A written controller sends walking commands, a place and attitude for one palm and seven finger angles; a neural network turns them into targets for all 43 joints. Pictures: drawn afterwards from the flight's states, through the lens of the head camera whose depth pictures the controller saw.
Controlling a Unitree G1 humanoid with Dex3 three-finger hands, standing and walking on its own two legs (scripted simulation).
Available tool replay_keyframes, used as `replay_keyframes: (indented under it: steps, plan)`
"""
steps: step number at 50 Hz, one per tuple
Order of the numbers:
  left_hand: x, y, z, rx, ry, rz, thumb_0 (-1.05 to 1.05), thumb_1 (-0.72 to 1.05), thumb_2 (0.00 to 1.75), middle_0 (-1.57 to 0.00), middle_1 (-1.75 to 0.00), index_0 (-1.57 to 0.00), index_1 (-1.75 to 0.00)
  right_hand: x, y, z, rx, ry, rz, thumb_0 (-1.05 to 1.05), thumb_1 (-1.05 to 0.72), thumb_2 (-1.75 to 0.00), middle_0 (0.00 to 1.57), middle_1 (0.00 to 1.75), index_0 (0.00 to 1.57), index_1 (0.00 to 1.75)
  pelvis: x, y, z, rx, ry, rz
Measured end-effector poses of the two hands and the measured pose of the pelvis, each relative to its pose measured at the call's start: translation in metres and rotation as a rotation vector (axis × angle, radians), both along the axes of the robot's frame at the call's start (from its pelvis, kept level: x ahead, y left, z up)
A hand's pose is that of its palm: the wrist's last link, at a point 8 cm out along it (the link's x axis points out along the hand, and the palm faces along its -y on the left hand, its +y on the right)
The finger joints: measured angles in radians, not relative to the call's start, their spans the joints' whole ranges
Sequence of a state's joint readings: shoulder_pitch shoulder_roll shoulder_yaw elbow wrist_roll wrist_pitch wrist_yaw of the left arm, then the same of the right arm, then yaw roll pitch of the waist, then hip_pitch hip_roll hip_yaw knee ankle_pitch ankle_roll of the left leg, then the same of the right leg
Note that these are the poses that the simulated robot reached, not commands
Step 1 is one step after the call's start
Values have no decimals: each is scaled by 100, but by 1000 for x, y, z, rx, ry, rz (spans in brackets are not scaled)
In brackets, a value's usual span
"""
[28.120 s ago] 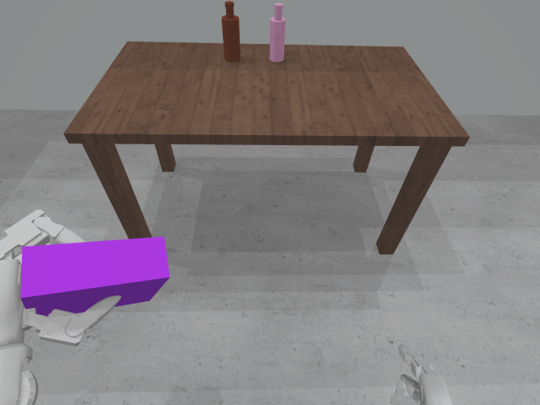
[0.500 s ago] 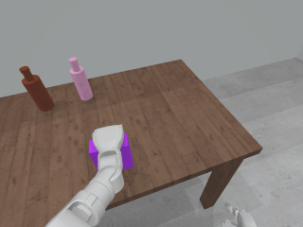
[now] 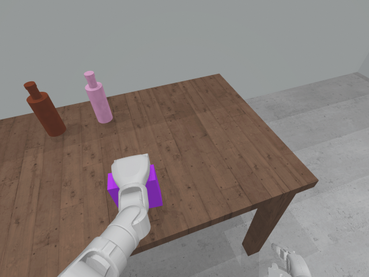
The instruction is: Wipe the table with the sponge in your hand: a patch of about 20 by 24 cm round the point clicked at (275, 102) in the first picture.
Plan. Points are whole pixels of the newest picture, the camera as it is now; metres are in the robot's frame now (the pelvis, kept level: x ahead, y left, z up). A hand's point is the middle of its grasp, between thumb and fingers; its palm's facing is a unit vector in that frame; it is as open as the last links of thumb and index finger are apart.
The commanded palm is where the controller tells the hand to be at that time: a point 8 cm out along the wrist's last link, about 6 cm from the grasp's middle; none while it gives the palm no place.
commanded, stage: slide back across to the middle lane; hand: left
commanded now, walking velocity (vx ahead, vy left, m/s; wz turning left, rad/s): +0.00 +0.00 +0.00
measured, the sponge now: (138, 194) +0.33 +0.16 -0.05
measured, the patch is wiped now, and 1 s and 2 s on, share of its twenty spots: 1.00 1.00 1.00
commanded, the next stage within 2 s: wipe forward along the middle lane in 0.56 s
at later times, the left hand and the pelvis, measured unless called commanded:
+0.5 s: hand (117, 190) +0.31 +0.20 +0.01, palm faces -0.05 -0.09 -0.99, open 9.1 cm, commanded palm +0.27 +0.20 +0.05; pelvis +0.01 +0.00 +0.00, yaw +0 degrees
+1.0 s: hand (99, 188) +0.31 +0.25 +0.00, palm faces -0.09 -0.04 -1.00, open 9.1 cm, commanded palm +0.30 +0.24 +0.03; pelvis -0.01 +0.00 +0.00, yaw +1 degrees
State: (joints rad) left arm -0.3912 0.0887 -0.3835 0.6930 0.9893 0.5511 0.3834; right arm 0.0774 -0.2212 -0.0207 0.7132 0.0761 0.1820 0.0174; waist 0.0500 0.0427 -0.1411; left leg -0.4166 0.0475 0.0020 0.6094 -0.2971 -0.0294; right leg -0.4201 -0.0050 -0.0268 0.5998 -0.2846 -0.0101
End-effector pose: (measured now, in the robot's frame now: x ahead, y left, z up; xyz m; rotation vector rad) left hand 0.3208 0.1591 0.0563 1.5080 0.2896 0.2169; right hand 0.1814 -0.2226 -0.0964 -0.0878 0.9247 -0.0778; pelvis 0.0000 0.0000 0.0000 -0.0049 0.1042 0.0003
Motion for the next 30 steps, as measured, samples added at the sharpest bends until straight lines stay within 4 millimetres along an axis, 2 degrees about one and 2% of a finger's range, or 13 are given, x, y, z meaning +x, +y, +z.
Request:
replay_keyframes:
  steps: [13,30]
  plan:
    - [-8,18,4,-26,21,36,0,-44,111,-80,-148,-82,-149,13,0,6,-5,-41,6,1,-91,-90,20,30,20,30,5,-2,3,4,-25,3]
    - [-35,51,5,-40,15,70,0,-45,111,-81,-147,-82,-148,32,-4,15,-24,-105,22,2,-91,-90,20,30,20,30,11,-3,4,4,-42,3]
